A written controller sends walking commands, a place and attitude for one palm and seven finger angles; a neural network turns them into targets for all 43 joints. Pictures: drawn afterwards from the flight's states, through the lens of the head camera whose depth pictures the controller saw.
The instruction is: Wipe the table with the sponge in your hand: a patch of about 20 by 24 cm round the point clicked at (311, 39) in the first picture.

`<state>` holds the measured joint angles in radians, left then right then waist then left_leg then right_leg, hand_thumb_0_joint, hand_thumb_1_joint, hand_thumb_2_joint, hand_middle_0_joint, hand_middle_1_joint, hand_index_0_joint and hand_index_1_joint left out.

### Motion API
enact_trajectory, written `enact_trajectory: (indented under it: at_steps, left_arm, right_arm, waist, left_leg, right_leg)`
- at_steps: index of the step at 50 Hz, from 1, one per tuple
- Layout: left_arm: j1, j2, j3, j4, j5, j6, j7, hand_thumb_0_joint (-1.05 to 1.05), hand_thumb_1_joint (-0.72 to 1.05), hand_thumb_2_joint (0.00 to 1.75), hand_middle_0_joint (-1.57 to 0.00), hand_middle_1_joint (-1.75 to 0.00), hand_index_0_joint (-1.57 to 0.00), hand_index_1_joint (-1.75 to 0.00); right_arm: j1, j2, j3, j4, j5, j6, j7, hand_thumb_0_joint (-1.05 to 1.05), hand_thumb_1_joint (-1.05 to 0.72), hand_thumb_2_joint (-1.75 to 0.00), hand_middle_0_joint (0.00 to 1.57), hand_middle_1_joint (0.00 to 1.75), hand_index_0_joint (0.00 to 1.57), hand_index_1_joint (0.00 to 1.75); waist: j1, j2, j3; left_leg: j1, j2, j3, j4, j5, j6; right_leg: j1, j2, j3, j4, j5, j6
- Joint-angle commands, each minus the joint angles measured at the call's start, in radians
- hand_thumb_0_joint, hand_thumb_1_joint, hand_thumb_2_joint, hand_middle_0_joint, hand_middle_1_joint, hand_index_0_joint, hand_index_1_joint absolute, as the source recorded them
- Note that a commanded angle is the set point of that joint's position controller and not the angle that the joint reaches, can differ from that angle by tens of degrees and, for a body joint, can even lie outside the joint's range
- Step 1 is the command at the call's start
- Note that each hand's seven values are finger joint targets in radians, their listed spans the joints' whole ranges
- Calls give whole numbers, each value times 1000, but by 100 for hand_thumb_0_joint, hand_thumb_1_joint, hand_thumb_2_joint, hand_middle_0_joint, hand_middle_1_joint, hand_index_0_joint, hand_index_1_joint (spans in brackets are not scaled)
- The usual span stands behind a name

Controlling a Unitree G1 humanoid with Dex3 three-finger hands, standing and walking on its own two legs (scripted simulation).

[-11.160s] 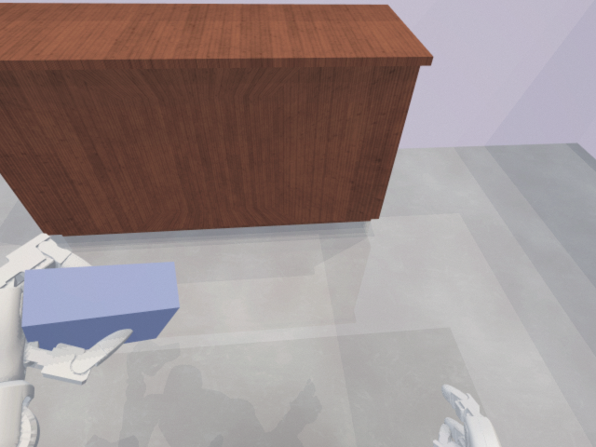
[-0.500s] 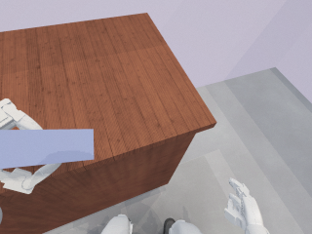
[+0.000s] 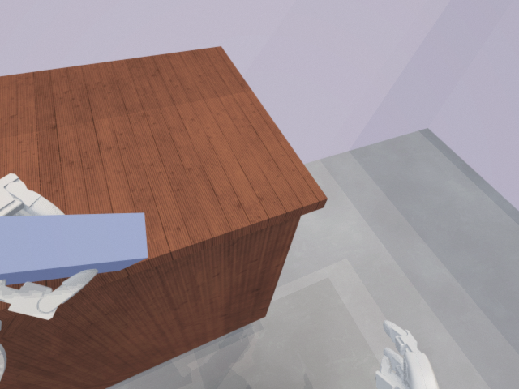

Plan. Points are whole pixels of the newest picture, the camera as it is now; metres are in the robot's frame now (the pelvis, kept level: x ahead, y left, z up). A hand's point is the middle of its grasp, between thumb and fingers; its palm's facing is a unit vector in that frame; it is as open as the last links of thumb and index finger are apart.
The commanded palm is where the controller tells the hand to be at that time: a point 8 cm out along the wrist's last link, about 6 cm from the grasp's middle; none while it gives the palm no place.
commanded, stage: come to a stop and stand still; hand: left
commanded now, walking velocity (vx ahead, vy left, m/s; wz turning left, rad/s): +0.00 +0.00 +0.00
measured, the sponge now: (92, 248) +0.24 +0.21 +0.14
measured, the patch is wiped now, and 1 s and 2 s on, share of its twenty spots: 0.00 0.00 0.00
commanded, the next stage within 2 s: look again from close up in 0.94 s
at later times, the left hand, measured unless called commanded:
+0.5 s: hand (41, 231) +0.24 +0.26 +0.17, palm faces +0.39 -0.86 -0.34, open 9.2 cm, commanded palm +0.17 +0.28 +0.18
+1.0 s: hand (27, 227) +0.25 +0.28 +0.16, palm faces +0.37 -0.85 -0.37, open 9.2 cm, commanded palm +0.19 +0.31 +0.18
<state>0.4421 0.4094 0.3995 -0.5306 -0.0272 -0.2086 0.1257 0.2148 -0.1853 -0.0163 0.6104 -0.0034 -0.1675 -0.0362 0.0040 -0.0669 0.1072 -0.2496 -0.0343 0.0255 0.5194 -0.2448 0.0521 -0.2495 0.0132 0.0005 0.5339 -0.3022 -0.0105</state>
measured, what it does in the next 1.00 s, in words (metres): stands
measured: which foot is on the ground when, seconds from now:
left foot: down 0.00-1.00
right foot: down 0.00-1.00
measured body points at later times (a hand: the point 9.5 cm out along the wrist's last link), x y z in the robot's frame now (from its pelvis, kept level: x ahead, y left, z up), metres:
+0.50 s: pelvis +0.01 +0.01 +0.00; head +0.03 +0.03 +0.45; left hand +0.21 +0.30 +0.18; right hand +0.18 -0.23 -0.07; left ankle +0.02 +0.09 -0.74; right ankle +0.02 -0.12 -0.74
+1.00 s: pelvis +0.02 +0.03 +0.00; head +0.05 +0.06 +0.45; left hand +0.22 +0.32 +0.18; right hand +0.21 -0.18 -0.07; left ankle +0.02 +0.09 -0.74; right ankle +0.02 -0.12 -0.74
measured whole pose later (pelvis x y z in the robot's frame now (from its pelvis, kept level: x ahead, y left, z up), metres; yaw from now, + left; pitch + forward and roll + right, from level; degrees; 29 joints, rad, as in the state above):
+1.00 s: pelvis +0.02 +0.03 +0.00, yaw +0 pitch -1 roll -2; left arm 0.40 0.37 0.36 -0.45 -0.03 -0.21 0.09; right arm 0.18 -0.18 0.04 0.57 0.00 -0.10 -0.01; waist 0.03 -0.03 0.05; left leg -0.22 -0.05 0.04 0.49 -0.27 0.08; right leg -0.18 -0.01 0.01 0.42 -0.23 0.03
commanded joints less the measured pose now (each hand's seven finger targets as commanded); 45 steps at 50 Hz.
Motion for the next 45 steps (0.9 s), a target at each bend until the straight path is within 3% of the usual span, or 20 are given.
enact_trajectory:
  at_steps: [1, 2, 3, 4, 5, 7, 10, 11, 12, 13, 17, 18, 23, 30, 32, 37, 39, 45]
  left_arm:
    - [-1035, 902, 636, -436, 141, -202, -8, 0, 10, 130, -120, -160, -120, -160]
    - [-768, 544, 392, 0, 53, -151, -26, 0, 10, 130, -120, -160, -120, -160]
    - [-478, 257, 197, 165, 4, -121, -58, 0, 10, 130, -120, -160, -120, -160]
    - [-322, 137, 77, 171, -21, -103, -79, 0, 10, 130, -120, -160, -120, -160]
    - [-205, 93, 41, 120, -34, -89, -86, 0, 10, 130, -120, -160, -120, -160]
    - [-68, 17, -30, 34, -39, -68, -82, 0, 10, 130, -120, -160, -120, -160]
    - [-45, 102, 32, 7, -24, -37, -53, 0, 10, 130, -120, -160, -120, -160]
    - [-66, 128, 57, 0, -24, -37, -48, 0, 10, 130, -120, -160, -120, -160]
    - [-104, 199, 122, -54, -20, -41, -30, 0, 10, 130, -120, -160, -120, -160]
    - [-137, 174, 108, -71, -22, -49, -30, 0, 10, 130, -120, -160, -120, -160]
    - [-268, 214, 136, -183, -16, -87, -13, 0, 10, 130, -120, -160, -120, -160]
    - [-248, 170, 102, -146, -19, -90, -16, 0, 10, 130, -120, -160, -120, -160]
    - [-167, 103, 45, -92, -16, -97, -23, 0, 10, 130, -120, -160, -120, -160]
    - [-96, 112, 48, -107, -17, -85, -22, 0, 10, 130, -120, -160, -120, -160]
    - [-114, 144, 77, -139, -13, -86, -18, 0, 10, 130, -120, -160, -120, -160]
    - [-103, 161, 99, -199, -15, -87, -18, 0, 10, 130, -120, -160, -120, -160]
    - [-102, 137, 76, -196, -17, -85, -21, 0, 10, 130, -120, -160, -120, -160]
    - [-107, 110, 50, -139, -14, -66, -23, 0, 10, 130, -120, -160, -120, -160]
  right_arm:
    - [21, -181, -26, -132, -63, -100, 11, 0, -90, -90, 20, 30, 20, 30]
    - [-48, -95, -12, -65, 7, -76, 5, 0, -90, -90, 20, 30, 20, 30]
    - [-14, -126, -32, -96, -6, -82, 13, 0, -90, -90, 20, 30, 20, 30]
    - [-22, -153, -45, -131, 20, -75, 26, 0, -90, -90, 20, 30, 20, 30]
    - [-19, -162, -45, -145, 29, -58, 44, 0, -90, -90, 20, 30, 20, 30]
    - [-49, -144, -36, -176, 43, -33, 67, 0, -90, -90, 20, 30, 20, 30]
    - [-79, -143, -25, -205, 37, -6, 50, 0, -90, -90, 20, 30, 20, 30]
    - [-90, -139, -19, -212, 33, -1, 36, 0, -90, -90, 20, 30, 20, 30]
    - [-104, -143, -14, -210, 29, 8, 24, 0, -90, -90, 20, 30, 20, 30]
    - [-111, -132, -10, -216, 24, 7, 14, 0, -90, -90, 20, 30, 20, 30]
    - [-126, -135, -5, -203, 13, -12, -5, 0, -90, -90, 20, 30, 20, 30]
    - [-116, -128, -2, -198, 13, -18, -5, 0, -90, -90, 20, 30, 20, 30]
    - [-94, -136, -10, -180, 12, -29, 10, 0, -90, -90, 20, 30, 20, 30]
    - [-95, -143, -14, -190, 14, -9, 17, 0, -90, -90, 20, 30, 20, 30]
    - [-105, -143, -11, -192, 14, -4, 15, 0, -90, -90, 20, 30, 20, 30]
    - [-103, -138, -12, -200, 12, 1, 15, 0, -90, -90, 20, 30, 20, 30]
    - [-89, -140, -16, -198, 10, 5, 19, 0, -90, -90, 20, 30, 20, 30]
    - [-89, -142, -15, -195, 13, 19, 21, 0, -90, -90, 20, 30, 20, 30]
  waist:
    - [62, 178, -139]
    - [14, 224, -185]
    - [13, 206, -252]
    - [21, 231, -248]
    - [23, 235, -244]
    - [33, 163, -242]
    - [36, -105, -195]
    - [31, -154, -164]
    - [27, -109, -163]
    - [20, -88, -171]
    - [13, 168, -185]
    - [16, 194, -184]
    - [18, 140, -206]
    - [21, 112, -229]
    - [22, 139, -236]
    - [21, 176, -280]
    - [18, 194, -278]
    - [16, 141, -241]
  left_leg:
    - [-102, 131, -62, 6, 253, 11]
    - [51, 143, -87, -1, 215, -33]
    - [120, 101, -79, -78, 169, -59]
    - [117, 117, -81, -91, 145, -44]
    - [76, 127, -96, -118, 129, -30]
    - [51, 132, -85, -142, 106, -20]
    - [8, 112, -58, -126, -26, -28]
    - [11, 96, -49, -110, -63, -30]
    - [39, 88, -40, -102, -59, -30]
    - [38, 84, -42, -100, -66, -25]
    - [17, 96, -66, -133, -61, -15]
    - [5, 99, -70, -146, -69, -13]
    - [50, 94, -70, -135, 54, -24]
    - [62, 107, -74, -132, 256, -32]
    - [68, 106, -71, -131, 297, -38]
    - [112, 115, -73, -102, 429, -48]
    - [127, 125, -78, -106, 464, -57]
    - [83, 129, -82, -126, 352, -59]
  right_leg:
    - [29, -84, 98, -153, 191, -21]
    - [-65, -170, 66, -140, 128, -71]
    - [-18, -87, 113, -79, 172, -80]
    - [-11, -73, 110, -86, 160, -46]
    - [28, -70, 94, -86, 162, -24]
    - [73, -64, 60, -92, 176, -8]
    - [57, -75, 92, -204, 55, -2]
    - [5, -86, 115, -252, -32, -8]
    - [-31, -92, 123, -264, -76, -18]
    - [-31, -98, 119, -262, -98, -23]
    - [41, -76, 113, -202, 18, -26]
    - [62, -68, 100, -190, 49, -24]
    - [89, -55, 76, -176, 183, -21]
    - [132, -43, 36, -139, 321, -5]
    - [138, -40, 27, -122, 335, -6]
    - [149, -35, 9, -91, 366, -7]
    - [133, -27, 2, -80, 333, -6]
    - [138, -33, 5, -108, 302, -5]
